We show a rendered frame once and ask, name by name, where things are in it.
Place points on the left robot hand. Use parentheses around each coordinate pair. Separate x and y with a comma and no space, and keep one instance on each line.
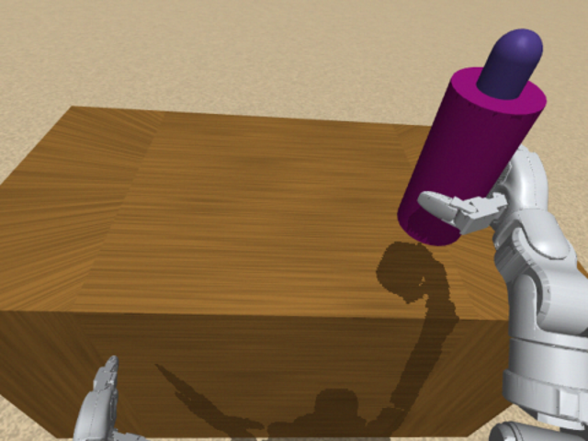
(98,412)

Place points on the right robot hand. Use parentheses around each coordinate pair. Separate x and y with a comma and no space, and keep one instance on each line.
(523,184)

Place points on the bottle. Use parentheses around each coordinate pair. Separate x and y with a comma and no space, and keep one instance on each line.
(484,116)

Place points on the right robot arm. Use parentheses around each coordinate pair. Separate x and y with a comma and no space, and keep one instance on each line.
(547,376)

